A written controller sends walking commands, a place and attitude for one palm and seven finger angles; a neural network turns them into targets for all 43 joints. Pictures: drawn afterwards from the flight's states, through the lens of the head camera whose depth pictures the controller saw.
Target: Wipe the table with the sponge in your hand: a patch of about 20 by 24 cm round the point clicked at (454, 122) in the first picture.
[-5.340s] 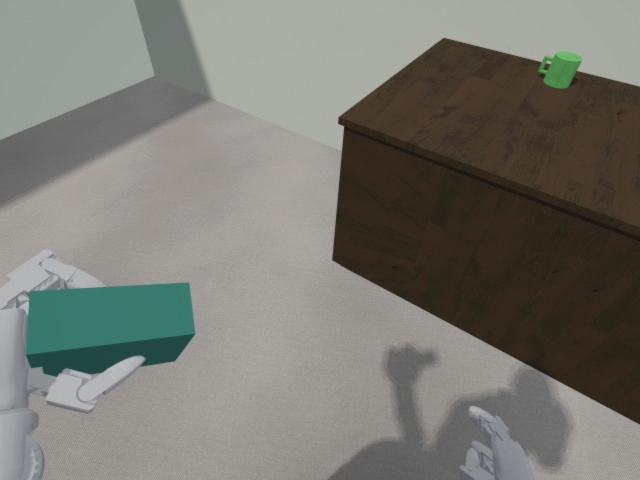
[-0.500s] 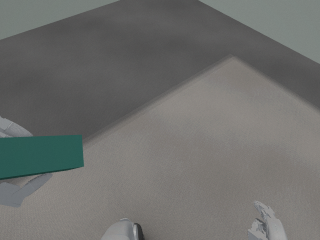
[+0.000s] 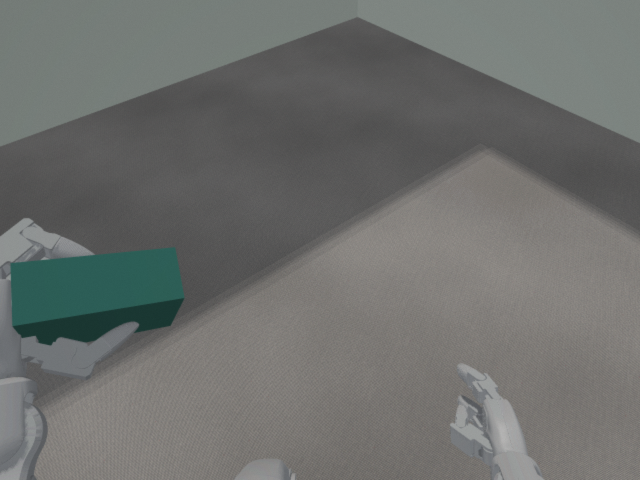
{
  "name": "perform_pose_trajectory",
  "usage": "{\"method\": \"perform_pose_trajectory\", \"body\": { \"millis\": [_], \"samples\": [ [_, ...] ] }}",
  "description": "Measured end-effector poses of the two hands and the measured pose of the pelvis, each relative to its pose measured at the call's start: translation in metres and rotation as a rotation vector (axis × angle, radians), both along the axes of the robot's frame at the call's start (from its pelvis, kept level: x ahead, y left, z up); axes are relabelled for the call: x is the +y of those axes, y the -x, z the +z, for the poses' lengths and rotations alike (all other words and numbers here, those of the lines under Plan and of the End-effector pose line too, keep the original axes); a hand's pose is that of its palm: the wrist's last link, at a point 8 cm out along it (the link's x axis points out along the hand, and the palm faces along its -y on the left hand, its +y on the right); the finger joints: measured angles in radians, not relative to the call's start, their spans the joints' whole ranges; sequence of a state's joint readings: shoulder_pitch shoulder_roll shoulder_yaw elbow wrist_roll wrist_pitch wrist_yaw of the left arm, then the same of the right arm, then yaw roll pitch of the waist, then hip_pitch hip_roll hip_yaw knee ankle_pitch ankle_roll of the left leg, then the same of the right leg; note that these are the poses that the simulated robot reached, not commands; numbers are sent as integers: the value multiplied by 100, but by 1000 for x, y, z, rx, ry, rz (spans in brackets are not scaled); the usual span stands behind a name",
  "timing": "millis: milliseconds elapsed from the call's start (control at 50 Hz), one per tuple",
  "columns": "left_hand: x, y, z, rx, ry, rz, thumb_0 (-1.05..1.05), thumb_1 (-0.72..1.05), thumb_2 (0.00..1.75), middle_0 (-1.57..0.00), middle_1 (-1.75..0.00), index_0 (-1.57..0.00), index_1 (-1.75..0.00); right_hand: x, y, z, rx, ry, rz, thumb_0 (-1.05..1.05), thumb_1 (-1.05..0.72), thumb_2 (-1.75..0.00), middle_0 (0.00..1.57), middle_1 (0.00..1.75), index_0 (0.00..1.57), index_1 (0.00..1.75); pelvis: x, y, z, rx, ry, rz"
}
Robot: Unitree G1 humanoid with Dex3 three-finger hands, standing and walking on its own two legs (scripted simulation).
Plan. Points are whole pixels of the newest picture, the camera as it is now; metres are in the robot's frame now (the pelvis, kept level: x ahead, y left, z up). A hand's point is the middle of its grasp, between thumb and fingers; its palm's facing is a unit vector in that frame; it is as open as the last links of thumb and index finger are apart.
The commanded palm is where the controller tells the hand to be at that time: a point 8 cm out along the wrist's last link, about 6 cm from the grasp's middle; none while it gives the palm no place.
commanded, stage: turn to face it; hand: left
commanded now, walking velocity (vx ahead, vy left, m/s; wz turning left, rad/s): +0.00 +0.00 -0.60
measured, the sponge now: (128, 296) +0.24 +0.22 +0.16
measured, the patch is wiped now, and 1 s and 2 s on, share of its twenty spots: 0.00 0.00 0.00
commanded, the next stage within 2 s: none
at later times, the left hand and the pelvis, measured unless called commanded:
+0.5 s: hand (148, 301) +0.22 +0.19 +0.18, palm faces +0.19 -0.89 -0.41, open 9.7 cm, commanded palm +0.19 +0.22 +0.20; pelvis -0.05 +0.00 +0.01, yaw -19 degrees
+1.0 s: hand (314, 405) +0.15 +0.02 +0.20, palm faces -0.15 -0.82 -0.56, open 9.8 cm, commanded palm +0.13 +0.08 +0.20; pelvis -0.16 -0.05 +0.02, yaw -35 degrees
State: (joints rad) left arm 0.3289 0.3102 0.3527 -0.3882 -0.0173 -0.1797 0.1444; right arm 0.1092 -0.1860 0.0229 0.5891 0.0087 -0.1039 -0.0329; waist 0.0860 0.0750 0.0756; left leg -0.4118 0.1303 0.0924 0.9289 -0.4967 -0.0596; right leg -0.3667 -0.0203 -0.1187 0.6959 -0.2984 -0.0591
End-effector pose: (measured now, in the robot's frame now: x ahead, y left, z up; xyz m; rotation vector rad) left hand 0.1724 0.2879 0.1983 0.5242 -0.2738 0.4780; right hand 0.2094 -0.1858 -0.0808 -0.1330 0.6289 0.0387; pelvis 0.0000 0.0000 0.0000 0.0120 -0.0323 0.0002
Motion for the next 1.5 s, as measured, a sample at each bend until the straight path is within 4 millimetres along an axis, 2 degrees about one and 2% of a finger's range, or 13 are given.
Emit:
{"method": "perform_pose_trajectory", "body": {
  "millis": [100, 180, 240, 320, 460, 620, 780, 900, 1000, 1120, 1280, 1400, 1500],
  "samples": [
    [-41, -30, -16, 88, 72, -162, 0, -45, 100, -81, -134, -78, -135, -61, 32, 14, 59, 96, -143, 1, -91, -90, 21, 30, 20, 30, -10, 8, 10, 13, -31, -65],
    [-67, -35, 8, 38, -14, -334, 0, -45, 100, -81, -134, -78, -135, -99, 71, 26, 102, 168, -255, 1, -91, -90, 20, 30, 20, 30, -13, 13, 14, 37, -31, -113],
    [-70, -32, 28, -29, -107, -404, 0, -45, 100, -81, -134, -78, -135, -115, 100, 30, 138, 203, -321, 1, -91, -90, 20, 30, 20, 30, -11, 18, 13, 55, -26, -150],
    [-56, -28, 33, -63, -151, -407, 0, -45, 100, -81, -134, -78, -135, -116, 134, 28, 175, 208, -382, 1, -91, -90, 20, 30, 20, 30, -3, 26, 9, 64, -12, -192],
    [-43, -23, 2, 23, -30, -339, 0, -45, 100, -81, -134, -77, -135, -79, 177, 19, 183, 117, -438, 1, -91, -90, 20, 30, 20, 30, 4, 43, 12, 16, -1, -294],
    [-119, -23, 6, 16, 0, -516, 0, -45, 101, -80, -134, -77, -135, -55, 212, 4, 149, -44, -436, 1, -91, -90, 21, 30, 20, 30, -14, 76, 13, 4, 27, -412],
    [-200, -7, 15, 52, -143, -687, 0, -45, 101, -80, -134, -77, -135, -114, 284, -21, 192, -69, -570, 1, -91, -90, 21, 30, 21, 30, -43, 122, 5, 16, -6, -493],
    [-214, 17, 19, 140, -197, -729, 0, -45, 101, -80, -134, -77, -135, -161, 350, -7, 253, 14, -727, 1, -91, -90, 20, 30, 20, 30, -50, 144, 16, 26, -43, -568],
    [-215, 34, 23, 105, -153, -723, 0, -45, 101, -80, -134, -77, -135, -177, 389, 5, 254, 65, -791, 1, -91, -90, 20, 30, 20, 30, -51, 161, 18, 22, -54, -618],
    [-222, 51, 20, 40, -36, -758, 0, -45, 101, -80, -134, -77, -135, -170, 414, 20, 213, 83, -816, 1, -91, -90, 20, 30, 20, 30, -45, 182, 20, 28, -73, -678],
    [-227, 68, 8, -1, 1, -886, 0, -45, 101, -80, -134, -77, -135, -132, 443, 27, 170, 71, -830, 1, -91, -90, 20, 30, 20, 30, -21, 215, 13, 47, -69, -756],
    [-239, 85, 12, 15, -63, -933, 0, -45, 101, -80, -134, -77, -135, -96, 479, 16, 143, -29, -905, 1, -91, -90, 20, 30, 20, 30, -16, 236, 14, 13, -24, -855],
    [-278, 105, 12, 28, -81, -992, 0, -45, 101, -80, -134, -77, -135, -79, 524, -5, 165, -110, -967, 1, -91, -90, 21, 30, 20, 30, -26, 258, 11, 24, 9, -942]
  ]
}}
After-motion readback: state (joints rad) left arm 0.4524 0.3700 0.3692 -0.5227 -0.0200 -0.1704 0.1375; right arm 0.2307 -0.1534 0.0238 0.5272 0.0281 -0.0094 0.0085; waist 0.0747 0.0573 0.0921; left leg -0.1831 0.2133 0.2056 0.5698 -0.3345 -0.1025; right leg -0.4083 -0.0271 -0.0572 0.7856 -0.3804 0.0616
